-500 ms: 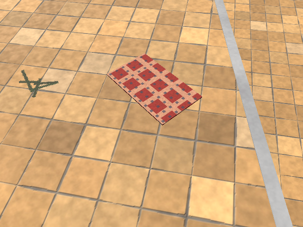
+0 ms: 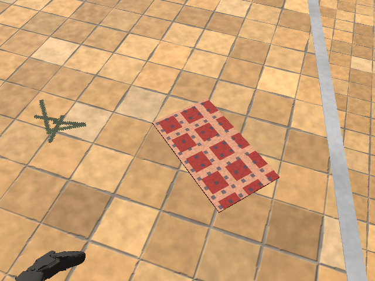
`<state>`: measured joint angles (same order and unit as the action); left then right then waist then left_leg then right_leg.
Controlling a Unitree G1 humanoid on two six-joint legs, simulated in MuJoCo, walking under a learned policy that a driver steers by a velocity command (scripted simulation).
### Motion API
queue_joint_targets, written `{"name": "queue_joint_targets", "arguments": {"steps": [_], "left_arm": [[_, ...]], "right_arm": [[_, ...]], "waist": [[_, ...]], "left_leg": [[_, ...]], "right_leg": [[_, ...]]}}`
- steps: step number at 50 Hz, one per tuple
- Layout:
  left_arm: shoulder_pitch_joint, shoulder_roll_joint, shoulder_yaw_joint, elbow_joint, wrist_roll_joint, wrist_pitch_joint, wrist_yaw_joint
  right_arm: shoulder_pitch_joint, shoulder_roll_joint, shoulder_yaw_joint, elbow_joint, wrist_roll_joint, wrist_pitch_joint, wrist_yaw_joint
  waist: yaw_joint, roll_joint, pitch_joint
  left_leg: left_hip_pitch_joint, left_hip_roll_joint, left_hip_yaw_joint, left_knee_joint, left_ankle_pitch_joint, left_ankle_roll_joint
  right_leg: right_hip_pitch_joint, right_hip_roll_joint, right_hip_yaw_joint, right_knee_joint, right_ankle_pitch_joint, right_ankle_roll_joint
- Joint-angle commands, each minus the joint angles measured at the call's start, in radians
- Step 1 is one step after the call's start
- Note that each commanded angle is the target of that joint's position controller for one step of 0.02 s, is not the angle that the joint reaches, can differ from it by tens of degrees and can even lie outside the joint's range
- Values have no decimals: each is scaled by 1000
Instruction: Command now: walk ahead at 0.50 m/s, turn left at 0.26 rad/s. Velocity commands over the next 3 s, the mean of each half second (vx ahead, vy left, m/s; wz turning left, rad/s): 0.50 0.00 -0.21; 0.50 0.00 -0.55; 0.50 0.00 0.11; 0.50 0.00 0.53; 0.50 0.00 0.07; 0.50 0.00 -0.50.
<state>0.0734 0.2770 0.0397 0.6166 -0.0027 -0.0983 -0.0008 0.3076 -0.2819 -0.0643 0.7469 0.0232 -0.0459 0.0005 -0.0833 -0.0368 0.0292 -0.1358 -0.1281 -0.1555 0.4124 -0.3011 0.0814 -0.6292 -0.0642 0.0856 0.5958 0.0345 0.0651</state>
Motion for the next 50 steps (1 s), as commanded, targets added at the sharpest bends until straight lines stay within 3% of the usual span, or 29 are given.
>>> {"name": "queue_joint_targets", "arguments": {"steps": [1, 3, 4, 5, 6, 7, 8, 9, 10, 11, 14, 16, 19, 22, 25, 27, 28, 29, 30, 31, 32, 33, 34, 35, 36, 38, 42, 46, 50], "left_arm": [[-63, 97, 27, -84, -11, -27, -20], [-29, 109, 36, -85, -12, -31, -21], [53, 129, 50, -62, -7, -32, -17], [189, 164, 64, -41, 2, -36, -13], [321, 253, 85, -16, 21, -34, -16], [391, 230, 88, 27, -9, -25, -31], [345, 161, 65, 14, -30, -21, -34], [286, 134, 55, 1, -17, -12, -31], [250, 128, 50, -4, -7, -6, -33], [228, 113, 45, -8, -1, -5, -31], [214, 112, 42, 2, -3, -4, -23], [241, 135, 50, 17, -12, 3, -7], [291, 162, 60, 43, -17, 22, 13], [330, 171, 64, 59, -21, 42, 19], [351, 156, 63, 73, -26, 51, 24], [333, 166, 67, 71, -28, 60, 25], [315, 150, 63, 66, -27, 63, 26], [299, 116, 52, 54, -21, 61, 23], [299, 51, 29, 32, -2, 56, 21], [421, 21, 16, 0, -30, 47, 23], [418, 122, 35, 30, -41, 47, 27], [325, 162, 47, 26, -34, 52, 25], [279, 152, 48, 22, -23, 56, 23], [244, 141, 50, 9, -15, 56, 19], [235, 124, 50, 2, -19, 59, 11], [223, 83, 40, -13, -25, 67, 2], [142, 52, 24, -48, -19, 66, -11], [14, 45, 13, -78, -18, 54, -32], [-76, 43, 15, -118, -22, 54, -60]], "right_arm": [[39, -150, -35, -34, -5, -7, -7], [39, -158, -36, -27, -12, 0, -5], [33, -144, -31, -29, -15, 1, -3], [31, -111, -16, -40, -24, 0, -3], [144, -65, 4, -48, -25, -10, -7], [151, -71, 12, -45, -19, -21, -2], [49, -146, -6, -70, -8, -30, 2], [-59, -148, -5, -94, -8, -37, 6], [-108, -131, -3, -112, -24, -43, 8], [-104, -125, -7, -112, -40, -46, 8], [-69, -86, 0, -99, -50, -41, 3], [-134, -64, 8, -113, -45, -42, -2], [-248, -39, 18, -131, -40, -51, 5], [-325, -50, 15, -145, -21, -67, 12], [-368, -75, 4, -158, -15, -77, 18], [-330, -99, -10, -152, -9, -84, 18], [-266, -113, -21, -134, -9, -87, 14], [-166, -145, -36, -117, -18, -90, 7], [2, -206, -53, -100, -31, -88, -3], [61, -261, -66, -66, -37, -70, 3], [34, -176, -51, -74, -18, -65, 8], [0, -116, -35, -80, -16, -61, 5], [-42, -97, -26, -81, -23, -58, 6], [-70, -81, -21, -73, -29, -55, 6], [-84, -69, -16, -67, -35, -56, 4], [-85, -75, -19, -49, -30, -63, 5], [-72, -124, -33, -12, -25, -64, 1], [-45, -156, -36, 16, -19, -54, -5], [16, -181, -41, 54, -2, -31, -7]], "waist": [[-3, 138, -40], [27, 160, -35], [69, 148, -73], [129, 103, -190], [125, -105, -356], [141, -267, -357], [157, -136, -208], [156, -32, -115], [134, 22, -32], [105, 18, -22], [70, -55, -48], [90, -52, -37], [130, -55, -32], [154, -70, -28], [157, -67, -22], [125, -100, -30], [87, -100, -52], [36, -84, -121], [-26, 49, -265], [35, 356, -333], [24, 266, -240], [3, 177, -129], [18, 117, -72], [33, 118, -32], [51, 136, -16], [62, 154, -9], [56, 111, 1], [17, 81, 19], [6, 89, 41]], "left_leg": [[5, 287, -186, -50, 236, 134], [49, 308, -184, -1, 372, 115], [61, 270, -145, 91, 533, 96], [3, 223, -81, 295, 553, 66], [-297, 94, 19, 660, 293, -14], [-549, 28, 47, 852, -217, -60], [-662, 97, 3, 913, -184, -48], [-664, 134, 23, 894, -106, -41], [-649, 158, 37, 820, -59, -42], [-597, 187, 32, 738, -16, -46], [-494, 186, 72, 598, 21, -79], [-490, 172, 89, 462, 84, -109], [-438, 145, 82, 263, 255, -137], [-375, 116, 77, 163, 326, -142], [-318, 97, 59, 77, 297, -132], [-243, 97, 63, 34, 232, -107], [-146, 105, 73, -12, 236, -82], [29, 164, 43, -12, 224, -43], [290, 352, -135, 5, 169, 26], [502, 540, -559, -73, -38, 174], [439, 542, -591, -103, -182, 169], [336, 493, -428, -112, -127, 131], [234, 444, -305, -133, 2, 108], [164, 412, -231, -156, 94, 102], [110, 383, -155, -180, 161, 90], [61, 367, -64, -217, 248, 99], [68, 377, 63, -249, 385, 118], [89, 358, 188, -247, 426, 80], [186, 396, 248, -202, 522, 45]], "right_leg": [[105, 25, -35, -67, 12, -39], [159, 43, -67, -91, -83, -88], [269, 66, -93, -127, -88, -124], [488, -10, -8, -95, -31, -186], [860, -206, 357, -106, -80, -353], [964, -298, 712, -280, -356, -428], [879, -279, 694, -316, -527, -374], [750, -238, 571, -324, -499, -333], [619, -198, 481, -343, -391, -323], [549, -159, 419, -358, -306, -309], [460, -92, 304, -389, -145, -309], [434, -82, 263, -398, -91, -318], [416, -56, 227, -383, -98, -288], [409, -51, 245, -353, -137, -273], [451, -63, 317, -305, -165, -260], [477, -70, 360, -254, -141, -245], [463, -48, 354, -201, -120, -224], [406, -6, 314, -76, -99, -193], [267, 63, 212, 215, -270, -153], [-57, 165, 91, 479, -645, -104], [-169, 75, 99, 613, -604, -86], [-189, 45, 85, 647, -509, -78], [-158, 18, 63, 636, -438, -69], [-146, -5, 58, 605, -390, -64], [-113, -26, 50, 588, -361, -64], [-97, -41, 21, 560, -330, -56], [-134, -54, 7, 408, -190, -40], [-79, -33, -46, 185, 6, -63], [-62, -5, -95, 63, -35, -110]]}}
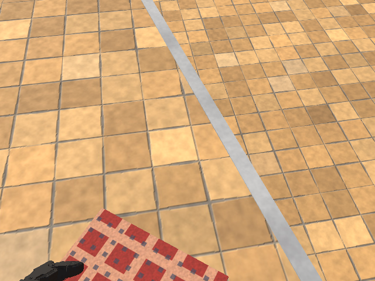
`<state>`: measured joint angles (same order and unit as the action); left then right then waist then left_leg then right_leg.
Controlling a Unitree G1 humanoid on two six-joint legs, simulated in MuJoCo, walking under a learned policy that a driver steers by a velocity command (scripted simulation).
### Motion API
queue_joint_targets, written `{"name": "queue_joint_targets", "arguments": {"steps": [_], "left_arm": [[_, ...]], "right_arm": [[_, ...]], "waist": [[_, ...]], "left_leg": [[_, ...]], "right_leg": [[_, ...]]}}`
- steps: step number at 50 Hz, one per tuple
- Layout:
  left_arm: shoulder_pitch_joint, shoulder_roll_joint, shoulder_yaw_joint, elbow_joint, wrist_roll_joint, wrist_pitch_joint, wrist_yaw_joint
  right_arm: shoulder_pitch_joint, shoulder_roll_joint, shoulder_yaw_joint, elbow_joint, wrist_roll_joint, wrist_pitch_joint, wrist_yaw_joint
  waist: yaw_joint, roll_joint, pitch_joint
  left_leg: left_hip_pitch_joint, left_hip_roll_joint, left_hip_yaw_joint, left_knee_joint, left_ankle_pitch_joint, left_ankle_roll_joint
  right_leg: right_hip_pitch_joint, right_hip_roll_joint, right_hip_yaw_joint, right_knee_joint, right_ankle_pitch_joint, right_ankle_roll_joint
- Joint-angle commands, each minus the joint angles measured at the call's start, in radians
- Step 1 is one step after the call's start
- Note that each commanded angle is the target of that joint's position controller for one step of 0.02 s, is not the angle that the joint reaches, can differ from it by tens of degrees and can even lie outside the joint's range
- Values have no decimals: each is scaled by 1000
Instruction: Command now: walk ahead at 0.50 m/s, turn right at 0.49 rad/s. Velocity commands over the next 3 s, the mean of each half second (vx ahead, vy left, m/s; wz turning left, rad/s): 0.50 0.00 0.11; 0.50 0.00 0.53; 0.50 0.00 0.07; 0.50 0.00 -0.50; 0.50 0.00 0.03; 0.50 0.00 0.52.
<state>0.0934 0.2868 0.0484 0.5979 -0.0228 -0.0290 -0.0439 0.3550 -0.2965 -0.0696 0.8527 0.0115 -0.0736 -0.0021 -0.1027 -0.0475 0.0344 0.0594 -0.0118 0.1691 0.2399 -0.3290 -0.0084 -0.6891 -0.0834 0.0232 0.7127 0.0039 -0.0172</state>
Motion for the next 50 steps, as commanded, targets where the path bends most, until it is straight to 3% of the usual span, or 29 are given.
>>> {"name": "queue_joint_targets", "arguments": {"steps": [1, 3, 4, 5, 6, 7, 8, 9, 10, 12, 13, 16, 22, 28, 30, 31, 32, 33, 34, 35, 36, 37, 38, 39, 40, 42, 45, 47, 50], "left_arm": [[-104, 33, 9, -108, 0, -19, -22], [-27, 63, 32, -100, 1, -20, -21], [121, 109, 59, -58, 2, -19, -13], [278, 170, 84, -19, 6, -12, 6], [322, 278, 92, -9, 13, -14, 23], [386, 201, 78, -8, 14, -14, 30], [315, 164, 60, 3, 23, -21, 27], [247, 129, 49, 4, 21, -27, 25], [190, 91, 38, 10, 22, -34, 22], [126, 48, 33, 13, 27, -56, 17], [115, 41, 36, 22, 27, -69, 15], [116, 43, 44, 59, 38, -88, 20], [148, 75, 60, 107, 30, -83, 41], [237, 128, 81, 171, 0, -46, 48], [225, 153, 85, 175, -4, -32, 55], [206, 167, 87, 172, -10, -26, 57], [175, 170, 83, 165, -17, -19, 58], [162, 151, 71, 150, -9, -23, 63], [252, 3, 23, 103, 47, -39, 51], [178, 30, 16, 88, 17, -72, 40], [86, 85, 33, 63, -30, -91, 30], [65, 80, 30, 52, -25, -103, 33], [60, 86, 34, 59, 7, -108, 42], [74, 107, 45, 59, 23, -105, 44], [91, 111, 49, 64, 21, -96, 43], [98, 78, 43, 61, 26, -79, 44], [8, 37, 24, 32, 35, -66, 48], [-66, 22, 14, 11, 28, -67, 42], [-142, 41, 17, -22, 6, -77, 32]], "right_arm": [[-13, -169, -36, -42, 15, 4, -5], [13, -182, -33, -16, 21, 14, -7], [-3, -186, -27, -11, 23, 21, -10], [-11, -172, -15, -28, 10, 18, -15], [118, -20, 42, -61, -24, 3, 5], [78, -117, 16, -16, 10, -17, 18], [-35, -166, -5, -56, 48, -21, 22], [-95, -153, -1, -76, 50, -21, 19], [-107, -135, -3, -70, 37, -14, 14], [-23, -96, -5, -32, 34, 16, 5], [-4, -69, -2, -21, 33, 30, 1], [-60, -50, -4, -32, 34, 47, -8], [-197, -19, 11, -66, 18, 41, 17], [-360, -8, 18, -150, 8, 49, 53], [-338, -38, 2, -169, 6, 55, 62], [-263, -70, -16, -160, 11, 60, 61], [-122, -120, -44, -134, 19, 61, 53], [54, -200, -81, -93, 22, 69, 35], [79, -306, -99, -85, 33, 64, 21], [100, -251, -79, -109, 14, 45, 28], [65, -179, -60, -103, 2, 33, 33], [1, -146, -50, -111, 11, 26, 33], [-80, -116, -41, -128, 8, 20, 29], [-113, -89, -27, -155, -6, 16, 22], [-133, -85, -25, -169, -16, 15, 15], [-137, -101, -26, -178, -9, 14, 2], [-111, -135, -34, -179, -8, 17, -13], [-80, -138, -36, -176, -2, 23, -16], [-23, -147, -41, -159, 13, 37, -19]], "waist": [[32, 104, 28], [109, 144, -36], [204, 127, -114], [278, 78, -210], [192, -178, -393], [266, -83, -537], [257, -59, -344], [224, -29, -210], [181, -24, -132], [108, -49, -90], [94, -35, -75], [88, -6, -8], [131, 9, 44], [190, 39, 103], [151, -2, 35], [99, -30, -22], [14, -25, -99], [-70, 34, -199], [34, 311, -280], [-24, 218, -430], [-41, 170, -276], [0, 114, -182], [45, 69, -114], [74, 73, -106], [91, 91, -107], [111, 79, -78], [87, 92, -30], [54, 116, -16], [30, 127, -18]], "left_leg": [[-5, 286, -72, 3, 652, 133], [-3, 291, -59, 147, 970, 126], [-61, 266, -29, 313, 1038, 107], [-289, 229, -22, 560, 819, 72], [-689, 55, -50, 981, -142, 1], [-710, 22, -274, 1136, -249, 13], [-789, 62, -280, 1167, -185, 21], [-792, 101, -266, 1110, -94, 29], [-766, 126, -259, 1053, -34, 24], [-642, 153, -268, 1007, 58, 8], [-627, 153, -266, 995, 79, -1], [-708, 143, -306, 905, 163, -18], [-749, 144, -255, 613, 397, -15], [-787, 119, -145, 428, 285, 60], [-656, 49, -80, 413, 176, 100], [-551, 7, -57, 414, 130, 125], [-363, -39, -49, 364, 152, 159], [-53, -7, -159, 317, 206, 209], [294, 268, -688, 259, 108, 400], [377, 351, -988, 87, -15, 472], [295, 320, -835, 57, 17, 416], [162, 278, -723, 59, 58, 377], [13, 245, -648, 56, 183, 352], [-77, 220, -589, 41, 287, 339], [-121, 210, -567, 22, 341, 338], [-216, 188, -503, 1, 418, 329], [-333, 118, -417, -5, 385, 283], [-360, 90, -405, 11, 306, 254], [-311, 112, -471, 63, 243, 238]], "right_leg": [[44, 37, -48, -73, -52, -49], [247, 111, -83, -115, -160, -100], [474, 143, -94, -191, -83, -134], [801, 49, 34, -163, 48, -168], [1193, -305, 544, -199, 26, -337], [1157, -345, 712, -296, -53, -358], [1010, -302, 517, -318, -22, -302], [838, -250, 379, -356, -17, -261], [711, -205, 288, -398, -8, -232], [557, -165, 176, -500, -59, -209], [525, -164, 148, -535, -56, -214], [515, -162, 40, -572, 54, -202], [602, -149, -137, -604, 83, -168], [783, -200, -213, -521, 239, -139], [811, -204, -228, -414, 560, -119], [817, -196, -240, -298, 716, -105], [763, -166, -261, -106, 746, -76], [560, -125, -266, 172, 535, -28], [96, 83, -222, 567, -456, 59], [-35, 156, 34, 720, -615, 57], [-140, 97, 51, 702, -531, 33], [-124, 50, 49, 608, -447, 15], [-63, 19, 48, 524, -395, 19], [18, -10, 59, 484, -352, 26], [60, -14, 57, 453, -344, 35], [95, -14, 32, 340, -322, 66], [137, 16, 2, 121, -128, 92], [178, 49, 3, -25, -2, 95], [196, 76, 35, -132, 27, 90]]}}
Over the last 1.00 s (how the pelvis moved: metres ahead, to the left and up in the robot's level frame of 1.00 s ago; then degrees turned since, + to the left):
0.52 -0.09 0.00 -28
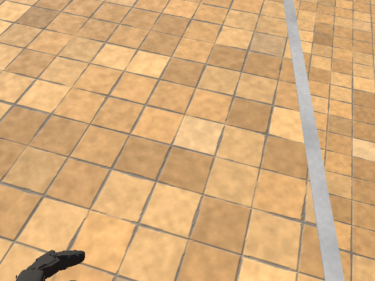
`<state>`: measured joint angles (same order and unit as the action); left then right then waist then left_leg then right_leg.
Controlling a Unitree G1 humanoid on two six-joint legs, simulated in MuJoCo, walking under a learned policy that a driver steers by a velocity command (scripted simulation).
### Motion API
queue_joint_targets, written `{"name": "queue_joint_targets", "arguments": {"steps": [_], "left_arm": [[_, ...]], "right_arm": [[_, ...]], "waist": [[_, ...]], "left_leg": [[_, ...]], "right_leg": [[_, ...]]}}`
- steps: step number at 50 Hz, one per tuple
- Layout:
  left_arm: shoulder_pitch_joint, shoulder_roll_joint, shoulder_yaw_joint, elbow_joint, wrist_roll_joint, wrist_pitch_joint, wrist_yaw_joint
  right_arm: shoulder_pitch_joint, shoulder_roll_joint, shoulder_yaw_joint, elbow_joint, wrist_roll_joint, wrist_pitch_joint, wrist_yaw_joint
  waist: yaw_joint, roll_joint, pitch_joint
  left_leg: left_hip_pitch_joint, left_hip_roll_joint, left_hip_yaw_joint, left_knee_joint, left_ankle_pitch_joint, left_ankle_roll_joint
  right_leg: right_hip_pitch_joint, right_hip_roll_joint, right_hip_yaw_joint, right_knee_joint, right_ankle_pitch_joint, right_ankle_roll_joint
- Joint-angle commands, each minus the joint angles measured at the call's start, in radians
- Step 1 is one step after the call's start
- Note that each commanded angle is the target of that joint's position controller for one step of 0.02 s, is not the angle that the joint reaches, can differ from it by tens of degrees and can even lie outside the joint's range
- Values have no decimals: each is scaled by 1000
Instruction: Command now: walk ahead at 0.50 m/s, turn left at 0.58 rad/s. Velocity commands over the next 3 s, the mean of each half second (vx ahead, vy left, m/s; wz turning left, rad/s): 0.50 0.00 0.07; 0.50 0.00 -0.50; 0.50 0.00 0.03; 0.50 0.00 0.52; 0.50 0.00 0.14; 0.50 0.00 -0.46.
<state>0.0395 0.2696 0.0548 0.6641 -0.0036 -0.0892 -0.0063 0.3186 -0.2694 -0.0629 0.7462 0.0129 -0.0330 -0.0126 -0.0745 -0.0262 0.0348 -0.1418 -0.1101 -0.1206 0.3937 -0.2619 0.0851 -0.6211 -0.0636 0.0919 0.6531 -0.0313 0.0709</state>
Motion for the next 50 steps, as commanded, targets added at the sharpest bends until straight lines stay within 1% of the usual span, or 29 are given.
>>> {"name": "queue_joint_targets", "arguments": {"steps": [1, 4, 5, 6, 7, 8, 9, 10, 11, 12, 15, 17, 19, 21, 24, 26, 27, 28, 29, 30, 31, 32, 33, 35, 41, 44, 47, 48, 50], "left_arm": [[-97, 75, 15, -94, -13, -22, -11], [-46, 109, 33, -91, -19, -39, -22], [25, 114, 40, -69, -15, -45, -21], [123, 135, 50, -52, 1, -50, -16], [269, 171, 56, -34, 23, -50, -12], [368, 250, 82, 30, 20, -39, -30], [350, 158, 59, 21, -16, -38, -36], [288, 112, 45, 14, -21, -30, -32], [239, 111, 39, 1, -7, -23, -30], [210, 106, 35, -3, -3, -19, -28], [201, 85, 23, -2, -5, -14, -20], [219, 126, 36, 8, -14, -4, -6], [243, 160, 48, 18, -20, 8, 5], [287, 178, 53, 29, -20, 21, 10], [326, 169, 56, 37, -28, 37, 13], [315, 147, 49, 31, -23, 46, 15], [306, 105, 39, 22, -20, 45, 17], [304, 24, 13, 4, -1, 42, 15], [379, 12, 7, -43, -30, 27, 17], [364, 108, 29, -22, -41, 25, 20], [303, 140, 40, -24, -32, 28, 18], [290, 126, 40, -16, -23, 33, 18], [270, 113, 39, -21, -19, 36, 15], [251, 84, 35, -31, -23, 47, 5], [131, 45, 13, -74, -16, 53, -18], [25, 37, 3, -106, -16, 47, -38], [-44, 44, 2, -140, -22, 47, -57], [-49, 56, 6, -148, -19, 48, -59], [9, 95, 28, -146, -9, 54, -62]], "right_arm": [[21, -168, -47, -53, 12, 0, -10], [12, -161, -48, -62, 5, 8, -12], [6, -137, -41, -65, 1, 10, -12], [4, -92, -25, -72, -10, 6, -10], [29, -39, -9, -89, -20, 7, -13], [159, -39, -2, -90, 12, -1, -12], [130, -113, -14, -74, 15, -4, -6], [13, -146, -22, -88, 6, -8, 1], [-60, -139, -20, -105, -12, -14, 1], [-96, -126, -21, -119, -26, -23, 2], [-70, -74, -10, -113, -33, -36, 9], [-124, -40, 6, -125, -39, -42, 14], [-190, -26, 17, -131, -29, -50, 21], [-235, -45, 15, -137, -19, -59, 25], [-261, -81, 3, -155, -6, -76, 26], [-199, -94, -12, -145, -1, -86, 23], [-118, -117, -26, -132, -3, -89, 15], [47, -185, -44, -112, -18, -89, 5], [111, -272, -67, -80, -27, -74, 10], [83, -206, -56, -79, -16, -75, 14], [44, -153, -40, -81, -11, -75, 13], [-8, -116, -27, -85, -18, -73, 16], [-48, -88, -18, -80, -21, -70, 15], [-79, -76, -16, -72, -26, -75, 14], [-62, -136, -36, -16, -20, -76, 6], [-26, -168, -42, 12, -10, -67, 1], [11, -193, -50, 39, 9, -51, 3], [9, -205, -54, 42, 13, -45, 1], [7, -234, -63, 43, 14, -29, -7]], "waist": [[0, 104, -20], [40, 130, -41], [74, 134, -64], [122, 106, -134], [160, -17, -269], [118, -346, -324], [139, -233, -235], [146, -119, -114], [132, -40, -75], [113, -24, -35], [65, -70, -66], [80, -81, -67], [103, -77, -62], [122, -78, -58], [118, -71, -52], [61, -68, -66], [14, -71, -93], [-48, 68, -216], [-11, 344, -259], [-18, 256, -170], [-19, 195, -82], [6, 149, -54], [27, 146, -18], [51, 157, 2], [38, 98, 6], [2, 84, 32], [-6, 82, 51], [6, 87, 44], [59, 119, -35]], "left_leg": [[-92, 216, -207, -65, 158, 139], [-41, 238, -288, 25, 123, 116], [-44, 218, -278, 78, 153, 98], [-88, 172, -231, 217, 205, 62], [-250, 87, -124, 505, 53, 9], [-541, -3, -21, 786, -321, -58], [-656, 49, -65, 902, -318, -71], [-682, 89, -42, 922, -223, -73], [-651, 117, -5, 888, -154, -67], [-629, 145, -2, 823, -107, -66], [-491, 170, 32, 633, -95, -83], [-424, 158, 68, 478, -50, -104], [-334, 135, 81, 321, 72, -120], [-276, 115, 77, 242, 161, -132], [-207, 103, 60, 148, 169, -119], [-61, 107, 72, 67, 163, -88], [76, 157, 37, 37, 128, -65], [301, 358, -158, 16, 28, 2], [416, 547, -554, -86, -239, 146], [348, 531, -602, -126, -402, 159], [271, 480, -471, -134, -335, 126], [197, 431, -351, -149, -202, 103], [137, 406, -275, -171, -95, 97], [60, 370, -132, -212, 68, 81], [65, 353, 107, -236, 326, 84], [83, 358, 179, -236, 329, 67], [170, 392, 216, -204, 406, 52], [198, 396, 236, -167, 520, 40], [234, 389, 283, -2, 893, 16]], "right_leg": [[134, 61, -26, -103, 52, -7], [215, 68, -30, -160, -36, -50], [309, 68, -51, -196, -30, -76], [479, 12, -13, -189, -29, -118], [750, -151, 215, -204, -75, -198], [924, -301, 673, -320, -341, -365], [898, -291, 754, -376, -577, -360], [782, -252, 605, -383, -554, -321], [672, -212, 508, -386, -448, -301], [581, -187, 447, -394, -315, -307], [464, -118, 321, -415, -93, -306], [406, -99, 249, -431, -38, -315], [354, -74, 203, -435, -51, -303], [339, -85, 215, -431, -84, -296], [350, -90, 269, -384, -188, -261], [304, -58, 282, -309, -239, -221], [238, -10, 252, -207, -267, -183], [111, 72, 138, 110, -413, -128], [-157, 129, 25, 375, -577, -101], [-249, 55, 42, 522, -517, -89], [-269, 32, 36, 563, -432, -89], [-230, 7, 28, 560, -356, -83], [-212, -11, 36, 538, -307, -78], [-156, -37, 23, 504, -239, -70], [-122, -39, -18, 237, -11, -50], [-75, -26, -71, 90, 63, -72], [-71, -12, -104, 12, 12, -113], [-49, 4, -120, -9, -33, -131], [95, 80, -184, -24, -125, -178]]}}
Over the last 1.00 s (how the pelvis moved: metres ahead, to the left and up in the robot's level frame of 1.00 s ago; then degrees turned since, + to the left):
0.53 0.07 0.01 25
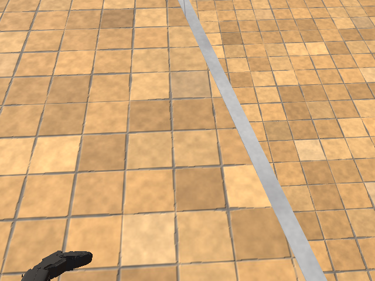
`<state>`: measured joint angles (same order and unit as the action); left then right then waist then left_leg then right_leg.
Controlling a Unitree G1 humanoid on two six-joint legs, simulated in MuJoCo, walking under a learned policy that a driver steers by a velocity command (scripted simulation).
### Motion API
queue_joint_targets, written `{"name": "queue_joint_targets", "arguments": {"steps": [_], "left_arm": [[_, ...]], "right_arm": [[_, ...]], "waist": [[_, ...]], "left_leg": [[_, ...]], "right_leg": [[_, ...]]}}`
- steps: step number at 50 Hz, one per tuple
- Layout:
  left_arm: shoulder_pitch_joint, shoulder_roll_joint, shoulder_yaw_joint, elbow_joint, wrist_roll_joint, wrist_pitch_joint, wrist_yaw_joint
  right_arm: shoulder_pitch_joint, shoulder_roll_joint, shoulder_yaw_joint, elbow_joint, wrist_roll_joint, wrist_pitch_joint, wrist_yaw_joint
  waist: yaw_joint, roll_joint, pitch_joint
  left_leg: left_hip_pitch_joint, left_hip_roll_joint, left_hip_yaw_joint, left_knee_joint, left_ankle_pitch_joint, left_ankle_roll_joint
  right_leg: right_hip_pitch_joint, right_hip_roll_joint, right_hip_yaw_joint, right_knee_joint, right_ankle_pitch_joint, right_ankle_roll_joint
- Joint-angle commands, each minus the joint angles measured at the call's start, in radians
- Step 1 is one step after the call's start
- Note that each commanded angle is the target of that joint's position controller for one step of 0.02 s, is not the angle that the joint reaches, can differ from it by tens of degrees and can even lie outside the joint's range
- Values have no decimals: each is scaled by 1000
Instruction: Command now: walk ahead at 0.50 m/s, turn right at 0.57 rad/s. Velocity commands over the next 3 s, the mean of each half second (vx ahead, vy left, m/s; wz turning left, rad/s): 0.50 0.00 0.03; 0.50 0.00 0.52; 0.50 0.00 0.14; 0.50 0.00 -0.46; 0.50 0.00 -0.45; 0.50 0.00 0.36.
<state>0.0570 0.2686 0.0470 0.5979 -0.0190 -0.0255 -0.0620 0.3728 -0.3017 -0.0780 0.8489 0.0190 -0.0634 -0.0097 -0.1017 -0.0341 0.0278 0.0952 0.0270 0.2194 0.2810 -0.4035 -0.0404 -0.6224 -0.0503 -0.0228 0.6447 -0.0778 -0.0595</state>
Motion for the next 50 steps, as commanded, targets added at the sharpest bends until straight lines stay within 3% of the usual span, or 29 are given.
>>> {"name": "queue_joint_targets", "arguments": {"steps": [1, 2, 3, 4, 5, 6, 7, 8, 10, 12, 16, 19, 23, 25, 27, 28, 29, 30, 31, 32, 33, 34, 35, 36, 38, 40, 44, 47, 50], "left_arm": [[105, 134, 58, -54, 5, -7, -5], [276, 192, 92, -10, -2, 2, 11], [343, 284, 105, 15, -10, 5, 32], [371, 268, 90, 0, -16, -8, 34], [353, 203, 70, 14, 4, -16, 29], [287, 172, 59, 12, 3, -22, 27], [220, 139, 46, 18, 6, -28, 27], [172, 103, 35, 17, 16, -36, 25], [128, 80, 32, 23, 23, -54, 24], [132, 88, 37, 48, 28, -73, 26], [171, 93, 42, 93, 38, -81, 44], [171, 101, 45, 111, 30, -80, 53], [242, 119, 54, 161, 18, -61, 63], [248, 141, 62, 176, 11, -41, 69], [230, 174, 72, 172, 2, -25, 78], [220, 186, 75, 169, -1, -18, 82], [202, 184, 72, 165, -3, -12, 86], [191, 168, 61, 153, -1, -15, 93], [300, 56, 24, 113, 36, -33, 80], [267, 70, 12, 116, 31, -76, 63], [156, 131, 30, 89, -14, -102, 49], [117, 132, 29, 72, -24, -114, 48], [102, 132, 33, 77, 0, -115, 55], [115, 139, 44, 78, 17, -105, 61], [153, 118, 45, 78, 25, -81, 65], [143, 96, 39, 73, 31, -65, 71], [2, 55, 17, 33, 30, -62, 67], [-86, 69, 15, 1, 13, -76, 54], [-108, 103, 26, -18, 9, -93, 39]], "right_arm": [[-55, -212, -50, -61, 10, 11, -15], [-51, -188, -38, -64, 9, 10, -22], [41, -69, 5, -99, -39, -1, -9], [68, -58, 24, -92, -30, -32, 12], [-50, -147, -7, -103, 22, -43, 23], [-120, -149, -2, -128, 37, -46, 23], [-137, -133, -1, -119, 26, -42, 14], [-109, -131, -6, -107, 17, -29, 11], [-38, -98, -3, -72, 18, 5, 9], [-49, -79, -1, -67, 17, 26, 2], [-132, -56, 2, -77, 14, 20, 2], [-197, -36, 10, -86, 12, 14, 19], [-337, -7, 27, -149, 5, 11, 48], [-347, -7, 29, -170, 1, 11, 64], [-309, -42, 13, -184, 3, 15, 71], [-250, -73, -2, -180, 4, 20, 69], [-125, -120, -27, -156, 7, 22, 62], [37, -183, -58, -127, 13, 26, 47], [83, -285, -81, -124, 14, 24, 32], [100, -238, -61, -150, 3, 9, 37], [77, -178, -44, -147, -8, 2, 38], [12, -155, -38, -160, -6, -3, 39], [-56, -126, -29, -176, -3, -4, 38], [-105, -99, -17, -197, -15, -5, 35], [-135, -92, -12, -219, -20, -6, 27], [-128, -115, -17, -218, -19, -7, 15], [-74, -132, -22, -200, -10, 7, -4], [-29, -152, -28, -186, -2, 19, -9], [-10, -142, -28, -178, 1, 30, -16]], "waist": [[158, 128, -97], [248, 116, -182], [198, -139, -287], [199, -154, -489], [239, -42, -388], [221, -36, -234], [176, 6, -149], [132, -32, -107], [85, -55, -85], [78, -23, -38], [108, -13, 1], [134, -11, 30], [193, 24, 97], [186, 15, 90], [148, -19, 28], [109, -42, -25], [36, -45, -99], [-52, 4, -188], [23, 281, -293], [-9, 235, -439], [-38, 164, -319], [-5, 99, -187], [37, 41, -113], [72, 54, -88], [108, 84, -82], [114, 83, -66], [60, 110, -44], [27, 114, -32], [31, 124, -32]], "left_leg": [[-36, 235, -31, 278, 1148, 124], [-199, 201, -15, 513, 1067, 88], [-637, 90, -20, 892, 233, 34], [-802, -27, -235, 1106, -194, 24], [-877, 34, -306, 1143, -111, 44], [-893, 71, -287, 1098, -23, 64], [-852, 110, -282, 1031, 50, 65], [-784, 136, -293, 978, 104, 63], [-690, 144, -293, 948, 176, 43], [-714, 135, -308, 899, 226, 20], [-803, 98, -367, 696, 419, 11], [-792, 88, -322, 543, 529, 21], [-838, 83, -257, 393, 500, 55], [-846, 68, -219, 353, 416, 86], [-735, 11, -154, 349, 306, 128], [-642, -27, -128, 352, 256, 153], [-468, -71, -115, 325, 256, 184], [-178, -49, -211, 264, 311, 229], [203, 213, -686, 236, 231, 402], [329, 306, -1060, 65, 84, 484], [260, 280, -932, 24, 63, 415], [109, 236, -788, 28, 122, 374], [-42, 198, -694, 19, 229, 348], [-144, 171, -631, -1, 339, 339], [-246, 137, -581, -33, 442, 341], [-323, 111, -514, -44, 521, 336], [-369, 46, -452, -21, 443, 281], [-334, 72, -519, 11, 351, 270], [-277, 97, -602, 87, 303, 254]], "right_leg": [[267, 110, -90, -52, -69, -82], [565, 117, -41, -101, -4, -124], [991, -159, 386, -91, 74, -246], [1105, -337, 829, -257, -87, -360], [1014, -309, 688, -287, -104, -288], [836, -275, 537, -311, -83, -252], [677, -229, 428, -337, -39, -217], [564, -188, 340, -370, 9, -198], [445, -157, 249, -446, 16, -193], [409, -154, 166, -483, 102, -189], [486, -142, 31, -486, 223, -143], [529, -147, -36, -515, 200, -121], [650, -191, -79, -514, 230, -112], [736, -213, -101, -460, 349, -99], [771, -212, -131, -345, 668, -77], [778, -206, -143, -241, 820, -64], [736, -180, -163, -62, 866, -40], [555, -134, -170, 200, 691, 0], [111, 36, -147, 590, -123, 72], [-64, 128, 89, 747, -532, 68], [-162, 64, 141, 765, -459, 44], [-171, 16, 114, 683, -365, 34], [-127, -17, 102, 593, -314, 40], [-55, -43, 105, 540, -268, 50], [12, -50, 94, 472, -233, 82], [26, -42, 72, 382, -171, 117], [64, 5, 64, 81, 75, 146], [80, 35, 83, -51, 132, 143], [108, 53, 110, -131, 86, 113]]}}
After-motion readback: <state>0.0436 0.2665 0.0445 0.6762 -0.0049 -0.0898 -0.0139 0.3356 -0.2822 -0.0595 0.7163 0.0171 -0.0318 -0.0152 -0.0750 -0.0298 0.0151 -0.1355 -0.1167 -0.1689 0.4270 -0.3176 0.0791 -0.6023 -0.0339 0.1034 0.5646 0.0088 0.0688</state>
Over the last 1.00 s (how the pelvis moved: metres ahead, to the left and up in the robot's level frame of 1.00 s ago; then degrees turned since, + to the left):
0.51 -0.03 -0.02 -19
